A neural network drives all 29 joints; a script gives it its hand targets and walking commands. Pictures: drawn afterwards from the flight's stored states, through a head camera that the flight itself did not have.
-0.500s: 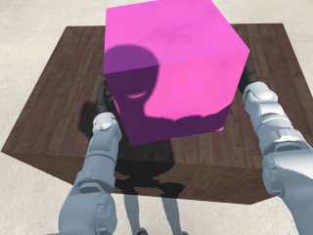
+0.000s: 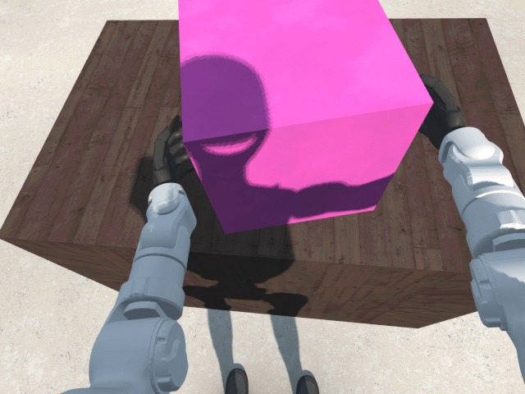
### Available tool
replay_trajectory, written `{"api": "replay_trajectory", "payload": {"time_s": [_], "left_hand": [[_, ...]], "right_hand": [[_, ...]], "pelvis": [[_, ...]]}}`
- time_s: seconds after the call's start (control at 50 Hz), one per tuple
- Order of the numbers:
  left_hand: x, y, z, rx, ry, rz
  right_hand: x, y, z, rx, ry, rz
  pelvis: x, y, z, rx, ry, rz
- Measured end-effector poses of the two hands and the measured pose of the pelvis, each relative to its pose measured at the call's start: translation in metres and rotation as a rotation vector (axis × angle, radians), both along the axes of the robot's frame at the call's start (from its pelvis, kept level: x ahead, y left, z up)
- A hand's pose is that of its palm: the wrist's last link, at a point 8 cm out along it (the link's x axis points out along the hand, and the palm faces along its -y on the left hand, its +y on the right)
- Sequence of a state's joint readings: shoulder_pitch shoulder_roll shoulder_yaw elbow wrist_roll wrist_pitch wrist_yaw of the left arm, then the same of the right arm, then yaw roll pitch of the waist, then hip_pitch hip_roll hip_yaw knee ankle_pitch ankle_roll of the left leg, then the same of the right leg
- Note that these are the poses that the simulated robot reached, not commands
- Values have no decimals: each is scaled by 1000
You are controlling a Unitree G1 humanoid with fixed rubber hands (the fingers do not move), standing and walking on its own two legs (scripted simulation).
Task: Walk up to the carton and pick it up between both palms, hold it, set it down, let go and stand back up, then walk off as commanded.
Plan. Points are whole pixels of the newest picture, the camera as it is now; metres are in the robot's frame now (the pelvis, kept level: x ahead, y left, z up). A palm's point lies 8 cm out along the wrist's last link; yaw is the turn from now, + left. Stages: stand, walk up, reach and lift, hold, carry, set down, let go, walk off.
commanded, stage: set down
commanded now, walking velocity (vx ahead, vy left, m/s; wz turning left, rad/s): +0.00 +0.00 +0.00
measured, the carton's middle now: (285, 113) +0.54 +0.00 +0.05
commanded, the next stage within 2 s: none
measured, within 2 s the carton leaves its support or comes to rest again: neither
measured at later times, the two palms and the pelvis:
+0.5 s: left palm (143, 217) +0.34 +0.19 +0.07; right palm (467, 178) +0.40 -0.24 +0.07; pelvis -0.04 +0.00 +0.00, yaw +0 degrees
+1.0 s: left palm (127, 241) +0.31 +0.21 +0.06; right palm (478, 211) +0.37 -0.26 +0.04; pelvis -0.01 +0.00 +0.01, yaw +0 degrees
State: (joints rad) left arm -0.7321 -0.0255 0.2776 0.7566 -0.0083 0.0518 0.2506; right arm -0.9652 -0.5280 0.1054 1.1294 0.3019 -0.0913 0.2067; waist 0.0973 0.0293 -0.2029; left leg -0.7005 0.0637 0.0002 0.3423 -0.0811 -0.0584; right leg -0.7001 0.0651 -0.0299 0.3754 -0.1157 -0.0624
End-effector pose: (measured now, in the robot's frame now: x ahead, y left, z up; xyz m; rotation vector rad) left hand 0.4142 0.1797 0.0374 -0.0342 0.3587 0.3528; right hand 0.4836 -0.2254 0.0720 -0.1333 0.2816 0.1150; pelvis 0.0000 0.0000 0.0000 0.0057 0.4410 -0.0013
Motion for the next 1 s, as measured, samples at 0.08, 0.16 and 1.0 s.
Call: {"api": "replay_trajectory", "payload": {"time_s": [0.08, 0.16, 1.0], "left_hand": [[-7, 3, -1, -8, 6, 4], [-19, 9, 6, -7, -15, 19], [-103, 31, 19, 20, -13, 59]], "right_hand": [[-5, 1, 4, -9, -13, 4], [-14, 0, 9, -14, -22, 3], [-117, -33, -32, -50, 123, 29]], "pelvis": [[-4, 0, 0, 0, -6, 0], [-8, 1, 0, -1, -11, -1], [-14, 1, 7, -2, -226, 0]]}}
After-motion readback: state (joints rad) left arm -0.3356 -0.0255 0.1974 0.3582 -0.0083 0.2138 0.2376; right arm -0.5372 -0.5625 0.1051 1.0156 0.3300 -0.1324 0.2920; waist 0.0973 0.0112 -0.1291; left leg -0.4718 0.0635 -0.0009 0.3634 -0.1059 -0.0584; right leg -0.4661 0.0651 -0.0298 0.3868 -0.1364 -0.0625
